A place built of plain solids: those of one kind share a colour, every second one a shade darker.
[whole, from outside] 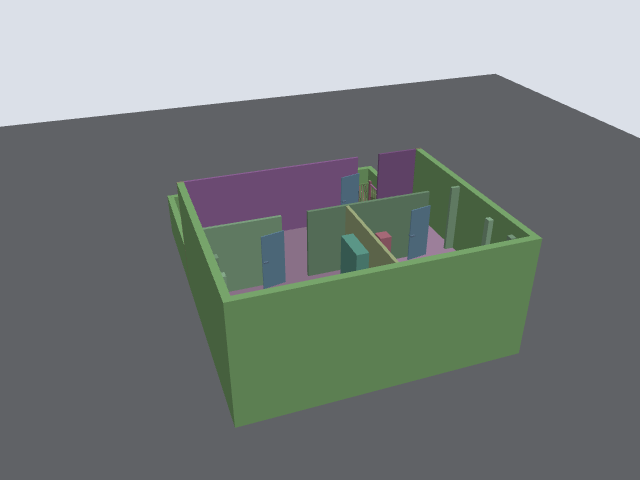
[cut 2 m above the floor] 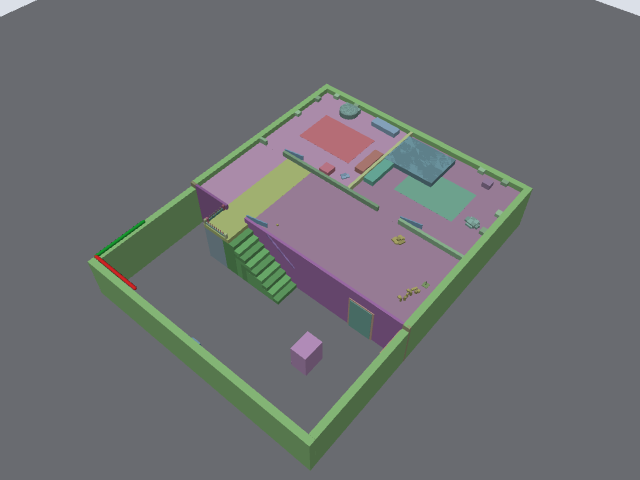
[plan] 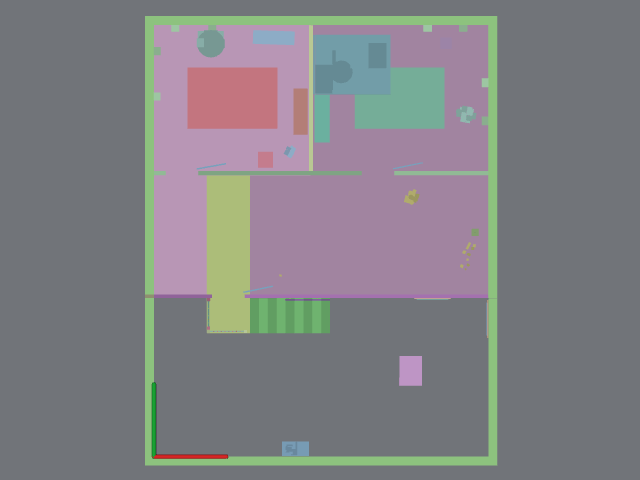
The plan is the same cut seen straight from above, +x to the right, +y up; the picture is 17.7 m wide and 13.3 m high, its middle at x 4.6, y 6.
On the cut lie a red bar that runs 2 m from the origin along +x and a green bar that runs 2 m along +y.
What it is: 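A house over a walled back yard; in the yard at the foot of the outdoor stair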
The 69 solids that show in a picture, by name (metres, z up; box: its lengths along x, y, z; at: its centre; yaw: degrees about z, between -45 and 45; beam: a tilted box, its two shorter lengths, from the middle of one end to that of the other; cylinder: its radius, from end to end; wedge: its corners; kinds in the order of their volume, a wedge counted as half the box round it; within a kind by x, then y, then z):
{
 "undercroft_block_1": {"box": [9.51, 7.6, 1.66], "at": [4.63, 8.28, 0.78]},
 "wall_1": {"box": [0.25, 4.39, 1.85], "at": [-0.12, 2.2, 0.88]},
 "wall_2": {"box": [0.25, 7.81, 4.51], "at": [-0.12, 8.3, 2.21]},
 "wall_3": {"box": [9.76, 0.25, 1.85], "at": [4.63, -0.12, 0.88]},
 "wall_4": {"box": [9.76, 0.25, 4.51], "at": [4.63, 12.08, 2.21]},
 "wall_5": {"box": [0.25, 4.39, 1.85], "at": [9.39, 2.2, 0.88]},
 "wall_6": {"box": [0.25, 7.81, 4.51], "at": [9.39, 8.3, 2.21]},
 "upper_floor_1": {"box": [1.6, 3.31, 0.18], "at": [0.67, 6.15, 1.7]},
 "upper_floor_2": {"box": [4.49, 4.3, 0.18], "at": [2.12, 9.93, 1.7]},
 "upper_floor_3": {"box": [6.74, 3.31, 0.18], "at": [6.02, 6.15, 1.7]},
 "upper_floor_4": {"box": [5.05, 4.3, 0.18], "at": [6.86, 9.93, 1.7]},
 "step_1": {"box": [0.55, 0.97, 1.66], "at": [2.64, 3.9, 0.78]},
 "step_2": {"box": [0.74, 0.97, 1.48], "at": [2.79, 3.9, 0.69]},
 "step_3": {"box": [0.74, 0.97, 1.3], "at": [3.03, 3.9, 0.6]},
 "step_4": {"box": [0.74, 0.97, 1.12], "at": [3.28, 3.9, 0.51]},
 "step_5": {"box": [0.74, 0.97, 0.94], "at": [3.52, 3.9, 0.42]},
 "step_6": {"box": [0.74, 0.97, 0.77], "at": [3.77, 3.9, 0.33]},
 "step_7": {"box": [0.74, 0.97, 0.59], "at": [4.02, 3.9, 0.24]},
 "step_8": {"box": [0.74, 0.97, 0.41], "at": [4.26, 3.9, 0.15]},
 "step_9": {"box": [0.74, 0.97, 0.23], "at": [4.51, 3.9, 0.06]},
 "bedstead_bedroom_bed_1": {"box": [0.05, 1.65, 1.04], "at": [4.44, 10.86, 2.26]},
 "bedstead_bedroom_bed_2": {"box": [0.47, 0.8, 0.68], "at": [4.7, 10.46, 2.08]},
 "bedstead_bedroom_bed_3": {"box": [0.42, 0.7, 0.73], "at": [4.75, 11.26, 2.11]},
 "bedstead_bedroom_bed_4": {"box": [0.1, 0.4, 0.68], "at": [4.99, 11.06, 2.08]},
 "bedstead_bedroom_bed_5": {"cylinder": 0.32, "from": [5.19, 10.66, 1.74], "to": [5.19, 10.66, 2.42]},
 "bedstead_bedroom_bed_6": {"box": [2.09, 1.66, 0.53], "at": [5.51, 10.86, 2.01]},
 "bedstead_bedroom_bed_7": {"box": [2.09, 1.65, 0.58], "at": [5.51, 10.86, 2.03]},
 "bedstead_bedroom_bed_8": {"box": [0.5, 0.38, 0.68], "at": [5.69, 10.95, 2.08]},
 "bedstead_bedroom_bed_9": {"box": [0.5, 0.7, 0.68], "at": [6.19, 11.11, 2.08]},
 "stair_wall_1": {"box": [1.61, 0.1, 4.51], "at": [0.81, 4.44, 2.21]},
 "stair_wall_2": {"box": [6.75, 0.1, 4.51], "at": [5.89, 4.44, 2.21]},
 "upper_partition_1": {"box": [0.33, 0.12, 2.57], "at": [0.16, 7.85, 3.03]},
 "upper_partition_2": {"box": [4.53, 0.12, 2.57], "at": [3.49, 7.85, 3.03]},
 "upper_partition_3": {"box": [2.6, 0.12, 2.57], "at": [7.96, 7.85, 3.03]},
 "head_base_1": {"box": [1.2, 0.97, 1.74], "at": [2.06, 3.9, 0.82]},
 "upper_split_wall_1": {"box": [0.12, 4.04, 2.57], "at": [4.35, 9.93, 3.03]},
 "slotfit_bedroom_storage_1": {"box": [0.43, 1.33, 1.94], "at": [4.66, 9.36, 2.71]},
 "upper_floor_head_1": {"box": [1.2, 4.37, 0.18], "at": [2.06, 5.6, 1.7]},
 "curtains_1": {"box": [0.19, 0.23, 2.22], "at": [0.09, 9.97, 2.96]},
 "curtains_2": {"box": [0.19, 0.23, 2.22], "at": [0.09, 11.23, 2.96]},
 "curtains_3": {"box": [0.22, 0.19, 2.17], "at": [0.59, 11.87, 2.94]},
 "curtains_4": {"box": [0.22, 0.19, 2.17], "at": [1.61, 11.87, 2.94]},
 "curtains_5": {"box": [0.24, 0.19, 2.13], "at": [7.58, 11.87, 2.91]},
 "curtains_6": {"box": [0.24, 0.19, 2.13], "at": [8.57, 11.87, 2.91]},
 "curtains_7": {"box": [0.19, 0.25, 2.26], "at": [9.17, 9.3, 2.98]},
 "curtains_8": {"box": [0.19, 0.25, 2.26], "at": [9.17, 10.36, 2.98]},
 "bin_1": {"box": [0.62, 0.83, 1.1], "at": [7.11, 2.38, 0.5]},
 "slotfit_study_wall_table_1": {"box": [0.4, 1.29, 0.9], "at": [4.06, 9.56, 2.19]},
 "slotfit_study_seat_1": {"box": [0.2, 0.25, 0.72], "at": [1.29, 11.47, 2.1]},
 "slotfit_study_seat_2": {"cylinder": 0.3, "from": [1.57, 11.42, 1.74], "to": [1.57, 11.42, 2.21]},
 "slotfit_study_seat_3": {"cylinder": 0.38, "from": [1.58, 11.44, 1.74], "to": [1.58, 11.44, 2.11]},
 "slotfit_study_seat_4": {"box": [0.18, 0.25, 0.72], "at": [1.87, 11.44, 2.1]},
 "clutter_study_1": {"box": [1.15, 0.38, 0.76], "at": [3.32, 11.61, 2.12], "yaw": -1.8},
 "slotfit_study_storage_1": {"box": [0.43, 0.44, 1.36], "at": [3.09, 8.22, 2.42]},
 "planter_1": {"box": [0.75, 0.41, 0.48], "at": [3.92, 0.21, 0.19]},
 "planter_2": {"box": [0.33, 0.38, 0.7], "at": [4.13, 0.22, 0.3]},
 "laid_rug_rug_study_1": {"box": [2.49, 1.7, 0.05], "at": [2.18, 9.93, 1.77]},
 "laid_rug_rug_bedroom_1": {"box": [2.49, 1.7, 0.05], "at": [6.81, 9.93, 1.77]},
 "doorleaf_door_1": {"box": [0.83, 0.043, 2.07], "at": [1.59, 8.04, 2.78], "yaw": 10.1},
 "doorleaf_door_2": {"box": [0.84, 0.038, 2.08], "at": [2.88, 4.63, 2.78], "yaw": 11.8},
 "doorleaf_door_3": {"box": [0.84, 0.039, 2.08], "at": [7.03, 8.06, 2.78], "yaw": 11.5},
 "back_wall_end_1": {"box": [0.25, 0.1, 4.51], "at": [9.39, 4.44, 2.21]},
 "undercroft_leaf_1": {"box": [0.88, 0.05, 1.54], "at": [7.72, 4.37, 0.72]},
 "undercroft_frame_1": {"box": [1.02, 0.03, 1.6], "at": [7.72, 4.38, 0.75]},
 "slotfit_bedroom_seat_1": {"box": [0.32, 0.32, 0.46], "at": [8.09, 11.45, 1.97]},
 "headland_ahead_guard_newel_1": {"box": [0.09, 0.09, 1.15], "at": [1.51, 3.56, 2.31]},
 "headland_side_guard_board_1": {"box": [1.03, 0.04, 0.15], "at": [2.02, 3.47, 1.81]},
 "clutter_bedroom_1": {"box": [0.15, 0.21, 0.18], "at": [8.58, 9.43, 1.83], "yaw": -9.6},
 "slotfit_hallpiece_corner_1": {"box": [0.2, 0.2, 0.07], "at": [8.9, 6.21, 1.78]}
}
